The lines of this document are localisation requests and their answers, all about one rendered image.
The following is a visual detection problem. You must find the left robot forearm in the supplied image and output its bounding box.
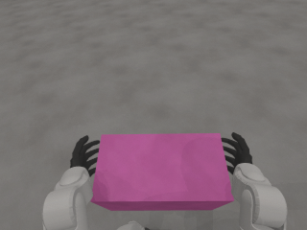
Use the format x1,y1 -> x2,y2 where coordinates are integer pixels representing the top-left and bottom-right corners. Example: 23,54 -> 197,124
41,166 -> 93,230

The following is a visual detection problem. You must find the left robot hand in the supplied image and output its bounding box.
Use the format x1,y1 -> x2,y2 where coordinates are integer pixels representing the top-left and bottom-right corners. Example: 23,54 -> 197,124
70,135 -> 100,176

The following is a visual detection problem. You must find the carton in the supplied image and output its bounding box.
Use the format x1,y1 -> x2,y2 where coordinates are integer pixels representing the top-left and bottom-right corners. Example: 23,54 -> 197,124
90,133 -> 234,211

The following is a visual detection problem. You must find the right robot hand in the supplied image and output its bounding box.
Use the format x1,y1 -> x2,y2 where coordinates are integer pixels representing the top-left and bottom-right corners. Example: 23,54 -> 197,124
221,132 -> 252,174

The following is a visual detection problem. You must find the right robot forearm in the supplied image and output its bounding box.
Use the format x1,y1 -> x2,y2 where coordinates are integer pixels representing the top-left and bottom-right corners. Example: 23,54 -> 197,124
231,163 -> 288,230

